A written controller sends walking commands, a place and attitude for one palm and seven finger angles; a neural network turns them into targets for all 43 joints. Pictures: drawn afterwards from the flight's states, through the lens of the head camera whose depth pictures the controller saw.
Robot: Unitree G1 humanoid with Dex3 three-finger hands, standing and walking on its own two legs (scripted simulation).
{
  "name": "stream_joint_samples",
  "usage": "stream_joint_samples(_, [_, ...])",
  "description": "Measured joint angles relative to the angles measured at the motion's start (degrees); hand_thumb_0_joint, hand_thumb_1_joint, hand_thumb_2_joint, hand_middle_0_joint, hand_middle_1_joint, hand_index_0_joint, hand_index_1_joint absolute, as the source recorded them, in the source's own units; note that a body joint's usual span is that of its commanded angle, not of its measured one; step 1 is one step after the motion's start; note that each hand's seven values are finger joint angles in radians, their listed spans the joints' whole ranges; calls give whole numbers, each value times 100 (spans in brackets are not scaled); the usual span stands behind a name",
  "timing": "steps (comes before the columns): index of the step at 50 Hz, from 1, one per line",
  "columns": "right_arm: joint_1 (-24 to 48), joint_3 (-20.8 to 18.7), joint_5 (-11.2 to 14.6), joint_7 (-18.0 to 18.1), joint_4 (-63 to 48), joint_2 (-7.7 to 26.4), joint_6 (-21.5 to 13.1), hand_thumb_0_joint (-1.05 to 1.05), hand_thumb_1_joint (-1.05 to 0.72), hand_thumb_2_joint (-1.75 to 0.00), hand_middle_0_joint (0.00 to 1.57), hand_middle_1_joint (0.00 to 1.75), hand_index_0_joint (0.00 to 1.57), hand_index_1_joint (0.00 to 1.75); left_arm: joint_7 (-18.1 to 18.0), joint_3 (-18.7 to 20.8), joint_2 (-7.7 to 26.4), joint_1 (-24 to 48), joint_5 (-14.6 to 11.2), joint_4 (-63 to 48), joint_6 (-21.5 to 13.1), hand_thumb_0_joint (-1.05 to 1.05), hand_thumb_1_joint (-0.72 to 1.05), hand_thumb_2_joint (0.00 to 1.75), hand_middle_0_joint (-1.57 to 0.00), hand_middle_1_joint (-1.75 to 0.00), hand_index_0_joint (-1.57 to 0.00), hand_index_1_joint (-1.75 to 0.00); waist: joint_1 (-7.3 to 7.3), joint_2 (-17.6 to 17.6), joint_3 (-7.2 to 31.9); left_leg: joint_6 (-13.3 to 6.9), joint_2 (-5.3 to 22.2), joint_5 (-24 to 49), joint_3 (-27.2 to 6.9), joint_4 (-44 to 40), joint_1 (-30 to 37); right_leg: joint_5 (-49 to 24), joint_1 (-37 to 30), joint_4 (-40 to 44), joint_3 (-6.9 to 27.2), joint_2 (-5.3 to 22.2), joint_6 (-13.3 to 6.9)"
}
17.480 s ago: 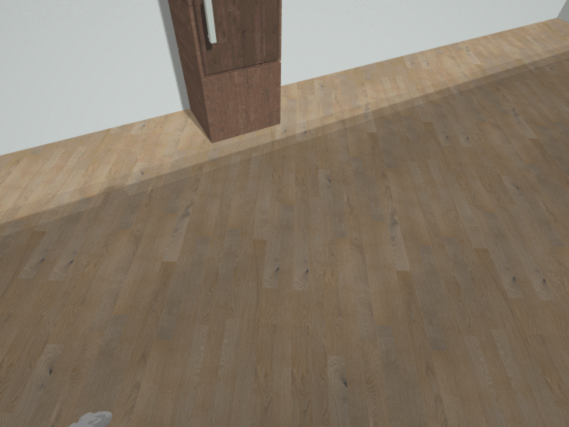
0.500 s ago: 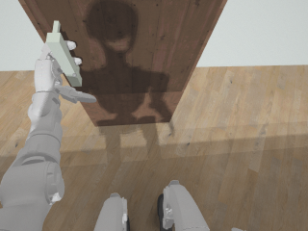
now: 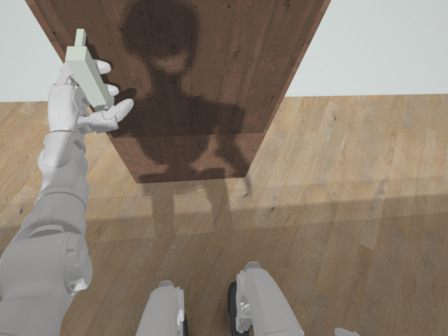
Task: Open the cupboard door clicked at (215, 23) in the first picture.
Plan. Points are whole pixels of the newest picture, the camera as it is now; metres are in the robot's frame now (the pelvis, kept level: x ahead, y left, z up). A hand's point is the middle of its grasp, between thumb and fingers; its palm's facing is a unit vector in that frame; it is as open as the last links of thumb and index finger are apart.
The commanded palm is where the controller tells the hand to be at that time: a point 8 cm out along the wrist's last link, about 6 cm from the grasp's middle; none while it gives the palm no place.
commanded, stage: close the thumb around the handle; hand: left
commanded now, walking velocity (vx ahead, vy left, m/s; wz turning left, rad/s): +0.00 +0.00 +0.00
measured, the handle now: (97, 82) +0.55 +0.19 +0.02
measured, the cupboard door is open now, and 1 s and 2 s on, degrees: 0 28 40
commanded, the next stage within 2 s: pull the door open along its arc in 0.26 s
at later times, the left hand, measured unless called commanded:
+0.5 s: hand (108, 111) +0.49 +0.16 +0.02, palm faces +0.02 -1.00 -0.02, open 6.2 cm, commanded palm +0.45 +0.20 +0.03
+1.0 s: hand (151, 196) +0.34 +0.09 +0.03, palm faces +0.32 -0.95 +0.03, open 6.5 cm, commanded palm +0.27 +0.17 +0.03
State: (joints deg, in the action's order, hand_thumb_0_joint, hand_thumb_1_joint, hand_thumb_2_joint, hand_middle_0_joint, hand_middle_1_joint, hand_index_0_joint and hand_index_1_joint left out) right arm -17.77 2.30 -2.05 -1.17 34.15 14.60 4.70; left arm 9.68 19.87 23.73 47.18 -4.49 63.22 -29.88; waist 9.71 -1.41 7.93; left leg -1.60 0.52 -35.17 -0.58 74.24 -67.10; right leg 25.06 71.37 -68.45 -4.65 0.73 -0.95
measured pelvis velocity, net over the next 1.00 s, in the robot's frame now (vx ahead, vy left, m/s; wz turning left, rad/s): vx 0.02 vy -0.01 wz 0.00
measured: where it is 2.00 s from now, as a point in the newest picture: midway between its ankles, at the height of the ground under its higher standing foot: outside the picture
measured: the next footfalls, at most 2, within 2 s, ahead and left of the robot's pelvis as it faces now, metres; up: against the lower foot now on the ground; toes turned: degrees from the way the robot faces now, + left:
none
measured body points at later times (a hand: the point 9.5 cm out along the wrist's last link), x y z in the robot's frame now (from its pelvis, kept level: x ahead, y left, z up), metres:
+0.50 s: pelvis +0.00 +0.01 +0.00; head +0.16 +0.02 +0.42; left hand +0.49 +0.22 +0.03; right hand +0.04 -0.25 -0.11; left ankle -0.01 +0.10 -0.62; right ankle +0.06 -0.12 -0.62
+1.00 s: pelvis +0.02 -0.01 +0.02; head +0.13 +0.00 +0.46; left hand +0.32 +0.14 +0.03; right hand +0.20 -0.23 -0.09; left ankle -0.01 +0.10 -0.62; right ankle +0.06 -0.12 -0.62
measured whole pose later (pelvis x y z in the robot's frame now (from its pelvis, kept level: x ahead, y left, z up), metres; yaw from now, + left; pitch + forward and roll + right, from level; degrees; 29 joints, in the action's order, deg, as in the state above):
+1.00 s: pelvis +0.02 -0.01 +0.02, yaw +0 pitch +23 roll -1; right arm -9.5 -0.3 -3.6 -3.5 28.7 10.6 1.6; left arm -24.1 -3.5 -3.9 -0.8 3.6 18.6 -30.0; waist 1.6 -0.1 10.4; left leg -1.0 0.3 -35.9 1.3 68.8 -56.0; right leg 27.1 62.4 -66.4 -2.6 0.6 -1.3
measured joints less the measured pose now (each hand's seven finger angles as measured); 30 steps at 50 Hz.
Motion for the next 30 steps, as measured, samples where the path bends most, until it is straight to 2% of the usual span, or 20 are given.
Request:
stream_joint_samples(8, [-33, 0, 1, 8, -35, 14, -12, 1, -91, -90, 20, 30, 20, 30, 78, 86, 22, -38, -13, -69, 29, 0, 66, 79, -38, -133, -37, -133, 38, -8, 4, -19, 14, -23, 29, 26, -31, -1, 39, -11, 30, -18, 20])
stream_joint_samples(24, [-74, -28, -6, -35, -30, -44, -33, 1, -91, -90, 20, 30, 20, 30, -143, 40, -217, -454, -47, -479, 71, 0, 67, 77, -35, -135, -33, -135, -3, -29, 40, -34, 25, -23, 80, -87, 138, -11, -107, 91, 84, -40, 47])
stream_joint_samples(30, [-75, -85, 56, -80, -90, -63, -18, 1, -91, -90, 20, 30, 20, 30, -185, -102, -427, -1060, -209, -1082, 109, 0, 67, 73, -35, -135, -33, -135, -89, -28, 72, -37, 45, -23, 141, -218, 324, -15, -251, 184, 144, -71, 51])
